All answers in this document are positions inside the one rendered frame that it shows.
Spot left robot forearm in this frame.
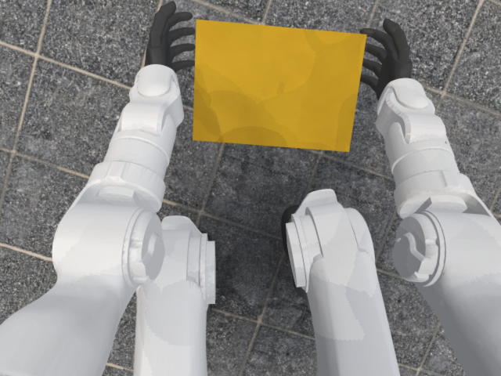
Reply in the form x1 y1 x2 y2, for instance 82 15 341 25
52 64 184 270

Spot robot left upper arm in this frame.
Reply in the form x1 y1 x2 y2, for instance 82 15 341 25
0 203 165 376

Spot robot right hand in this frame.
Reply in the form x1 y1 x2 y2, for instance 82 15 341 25
360 18 413 101

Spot robot right foot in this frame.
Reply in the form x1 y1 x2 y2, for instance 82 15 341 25
281 205 308 299

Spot right robot forearm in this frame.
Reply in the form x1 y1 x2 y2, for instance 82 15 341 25
375 78 498 222

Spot carton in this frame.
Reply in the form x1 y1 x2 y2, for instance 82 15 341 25
193 20 367 152

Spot robot left hand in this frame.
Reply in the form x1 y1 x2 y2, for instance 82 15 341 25
145 1 196 73

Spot robot right upper arm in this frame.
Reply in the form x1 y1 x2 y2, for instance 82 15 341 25
391 210 501 376

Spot robot right thigh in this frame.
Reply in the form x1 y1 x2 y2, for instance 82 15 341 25
286 202 400 376

